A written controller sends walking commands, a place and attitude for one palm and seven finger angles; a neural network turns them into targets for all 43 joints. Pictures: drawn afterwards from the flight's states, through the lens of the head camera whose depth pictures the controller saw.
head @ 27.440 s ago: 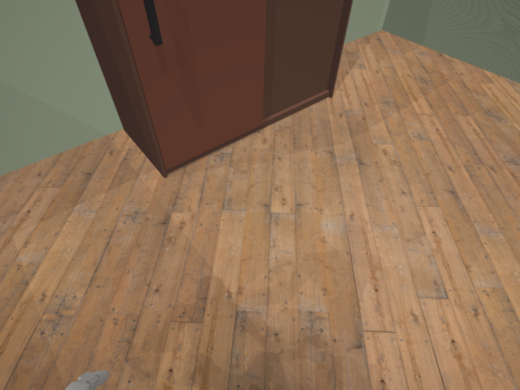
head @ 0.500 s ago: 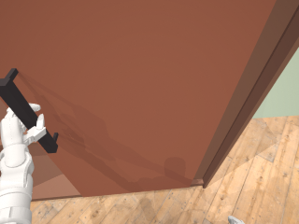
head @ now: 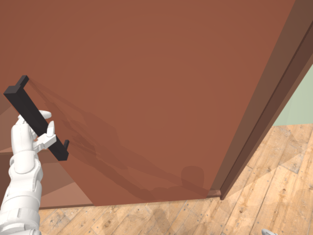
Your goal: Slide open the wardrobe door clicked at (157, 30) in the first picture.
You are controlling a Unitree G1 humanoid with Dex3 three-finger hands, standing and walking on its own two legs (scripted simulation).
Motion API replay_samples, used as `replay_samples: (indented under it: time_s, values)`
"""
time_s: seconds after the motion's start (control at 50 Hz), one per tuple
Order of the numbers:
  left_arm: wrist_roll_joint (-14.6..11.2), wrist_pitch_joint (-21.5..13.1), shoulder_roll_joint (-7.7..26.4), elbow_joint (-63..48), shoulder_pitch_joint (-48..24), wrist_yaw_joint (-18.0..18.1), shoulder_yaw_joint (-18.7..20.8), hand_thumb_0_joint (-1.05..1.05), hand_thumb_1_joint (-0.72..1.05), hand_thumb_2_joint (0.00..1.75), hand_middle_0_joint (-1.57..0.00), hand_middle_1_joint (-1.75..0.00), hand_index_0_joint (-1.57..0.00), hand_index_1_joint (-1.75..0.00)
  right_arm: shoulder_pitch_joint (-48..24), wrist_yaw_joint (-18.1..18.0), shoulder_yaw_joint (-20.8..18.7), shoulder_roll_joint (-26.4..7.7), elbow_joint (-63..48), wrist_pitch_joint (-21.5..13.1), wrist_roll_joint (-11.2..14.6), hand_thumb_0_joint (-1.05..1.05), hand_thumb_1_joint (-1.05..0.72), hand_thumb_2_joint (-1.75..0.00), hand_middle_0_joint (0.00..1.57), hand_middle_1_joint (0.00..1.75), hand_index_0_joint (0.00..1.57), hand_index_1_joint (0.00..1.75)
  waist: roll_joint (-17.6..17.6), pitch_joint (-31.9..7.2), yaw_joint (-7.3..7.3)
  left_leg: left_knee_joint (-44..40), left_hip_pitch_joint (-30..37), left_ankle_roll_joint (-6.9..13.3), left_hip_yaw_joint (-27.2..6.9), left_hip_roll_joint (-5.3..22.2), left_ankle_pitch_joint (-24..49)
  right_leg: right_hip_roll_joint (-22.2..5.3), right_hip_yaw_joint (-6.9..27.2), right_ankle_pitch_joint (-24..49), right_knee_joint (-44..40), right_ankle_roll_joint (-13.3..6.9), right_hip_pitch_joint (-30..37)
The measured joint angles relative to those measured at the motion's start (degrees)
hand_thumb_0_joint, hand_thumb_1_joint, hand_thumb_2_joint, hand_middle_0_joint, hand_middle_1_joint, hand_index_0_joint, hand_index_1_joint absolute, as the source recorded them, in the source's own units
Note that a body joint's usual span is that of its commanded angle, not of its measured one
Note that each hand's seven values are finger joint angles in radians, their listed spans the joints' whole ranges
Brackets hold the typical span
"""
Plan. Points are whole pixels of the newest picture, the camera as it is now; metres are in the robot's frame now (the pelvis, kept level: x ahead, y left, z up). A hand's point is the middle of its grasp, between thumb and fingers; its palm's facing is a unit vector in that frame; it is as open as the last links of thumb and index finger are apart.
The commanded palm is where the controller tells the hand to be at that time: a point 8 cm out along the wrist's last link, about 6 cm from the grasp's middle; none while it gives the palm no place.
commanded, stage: stop walking and hold the door there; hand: left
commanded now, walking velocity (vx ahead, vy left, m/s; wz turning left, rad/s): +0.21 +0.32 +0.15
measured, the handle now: (46, 123) +0.38 +0.34 +0.08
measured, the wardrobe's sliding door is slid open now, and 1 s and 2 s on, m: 0.55 0.55 0.55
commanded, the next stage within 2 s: loosen the grip on the handle in 1.66 s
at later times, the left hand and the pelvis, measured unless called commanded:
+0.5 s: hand (47, 136) +0.33 +0.32 +0.08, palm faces +0.40 -0.90 -0.17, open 5.7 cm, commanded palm +0.29 +0.33 +0.06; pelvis -0.02 +0.06 +0.01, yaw +5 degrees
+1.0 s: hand (52, 135) +0.33 +0.31 +0.08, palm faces +0.48 -0.85 -0.22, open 5.7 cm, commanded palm +0.29 +0.34 +0.06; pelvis -0.01 +0.00 +0.00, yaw +3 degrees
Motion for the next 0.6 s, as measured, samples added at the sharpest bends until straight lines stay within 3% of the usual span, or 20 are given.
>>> replay_samples:
  time_s: [0.08, 0.14, 0.2, 0.24, 0.28, 0.34, 0.46, 0.54, 0.6]
  values:
    - [0.60, -0.82, -1.27, -0.86, 0.28, -1.12, -0.73, -0.16, 0.60, 0.77, -0.41, -1.35, -0.43, -1.40, -0.26, 0.06, -0.45, -0.28, 0.25, 0.91, -0.38, 0.01, -0.90, -0.90, 0.20, 0.30, 0.20, 0.30, -1.05, -0.13, -0.71, -1.43, 2.80, 0.01, -0.01, -0.25, 0.76, -2.73, -0.23, -0.87, 1.08, 1.40, 0.10]
    - [0.61, -0.77, -2.39, -3.10, -0.14, -1.75, -2.20, -0.17, 0.61, 0.76, -0.43, -1.37, -0.43, -1.40, -0.93, -0.08, -0.96, -0.58, -0.34, 1.26, -0.52, 0.01, -0.90, -0.90, 0.20, 0.30, 0.20, 0.30, -0.82, 0.84, -1.26, -6.67, 5.76, 0.15, 0.79, 0.46, 6.24, -4.48, -0.92, -2.37, 4.07, 2.82, -0.80]
    - [-0.19, 0.07, -3.29, -6.42, -0.35, -1.61, -3.79, -0.18, 0.61, 0.76, -0.44, -1.38, -0.43, -1.40, -2.84, 0.00, -1.03, 0.33, -1.14, 2.06, -0.38, 0.01, -0.90, -0.90, 0.20, 0.30, 0.20, 0.30, -2.18, 3.23, 0.13, -6.94, 6.71, 0.71, 2.98, -1.69, 7.18, -6.66, 1.23, -2.43, 5.41, 3.90, -1.30]
    - [-0.67, 0.57, -4.00, -8.66, -0.28, -1.04, -4.97, -0.17, 0.62, 0.77, -0.44, -1.38, -0.42, -1.40, -3.47, 0.13, -0.57, 1.34, -2.31, 2.22, -0.29, 0.01, -0.90, -0.90, 0.20, 0.30, 0.20, 0.30, -2.67, 3.81, 0.85, -6.82, 6.43, 1.57, 3.99, -2.65, 6.62, -7.30, 2.59, -2.93, 6.42, 2.85, -2.39]
    - [-0.91, 1.43, -4.94, -10.72, -0.40, -0.15, -6.04, -0.16, 0.63, 0.77, -0.45, -1.39, -0.40, -1.40, -3.91, 0.14, 0.08, 2.96, -3.22, 1.90, -0.06, 0.01, -0.90, -0.90, 0.20, 0.30, 0.20, 0.30, -2.48, 4.38, 1.08, -6.62, 6.01, 2.31, 3.98, -2.85, 6.55, -6.65, 2.60, -6.69, 10.86, 1.23, -4.01]
    - [-1.21, 3.10, -6.10, -12.98, -0.61, 1.02, -7.49, -0.15, 0.65, 0.76, -0.45, -1.39, -0.38, -1.40, -4.01, 0.43, 1.57, 6.39, -3.59, 1.13, -0.16, 0.01, -0.90, -0.90, 0.20, 0.30, 0.20, 0.30, -1.92, 4.72, 0.85, -9.02, 6.45, 2.70, 2.57, -2.34, 8.23, -3.34, 0.78, -12.52, 22.50, -0.03, -6.65]
    - [-1.70, 6.88, -6.82, -17.36, -2.34, 1.29, -9.99, -0.13, 0.67, 0.76, -0.42, -1.39, -0.37, -1.40, -3.62, 2.12, 5.52, 10.66, -3.72, 1.03, -0.43, 0.01, -0.90, -0.90, 0.20, 0.30, 0.20, 0.30, -2.97, 5.68, 2.11, -13.18, 6.86, 2.28, 0.10, -1.54, 11.29, 1.10, -2.38, -13.42, 33.88, -0.66, -9.41]
    - [-2.14, 8.64, -6.16, -19.48, -2.77, 0.70, -10.09, -0.12, 0.68, 0.75, -0.41, -1.38, -0.37, -1.40, -4.36, 2.24, 6.60, 10.56, -4.09, 1.35, -0.68, 0.01, -0.90, -0.90, 0.21, 0.30, 0.20, 0.30, -2.98, 6.85, 2.31, -13.23, 6.46, 1.92, -0.52, -0.98, 11.61, 1.28, -1.53, -12.86, 35.10, -0.78, -10.03]
    - [-2.59, 9.58, -5.55, -20.42, -2.91, 0.25, -9.54, -0.12, 0.68, 0.74, -0.41, -1.36, -0.36, -1.40, -4.82, 1.96, 6.52, 9.49, -4.54, 1.33, -0.69, 0.01, -0.90, -0.90, 0.21, 0.30, 0.20, 0.30, -2.54, 7.79, 2.49, -12.44, 6.12, 1.39, -0.70, -0.16, 11.30, 0.42, -0.96, -12.56, 27.25, -0.84, -7.75]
